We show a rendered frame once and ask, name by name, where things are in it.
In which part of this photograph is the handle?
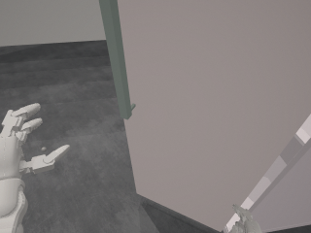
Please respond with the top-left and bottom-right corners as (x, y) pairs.
(98, 0), (136, 120)

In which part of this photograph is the left robot hand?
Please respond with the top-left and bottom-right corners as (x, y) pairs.
(0, 103), (70, 180)

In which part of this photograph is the left robot forearm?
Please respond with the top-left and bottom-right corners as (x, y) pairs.
(0, 178), (28, 233)

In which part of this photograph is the fridge door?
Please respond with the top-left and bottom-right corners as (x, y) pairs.
(117, 0), (311, 232)

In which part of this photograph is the right robot hand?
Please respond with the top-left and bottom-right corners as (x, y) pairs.
(231, 204), (262, 233)

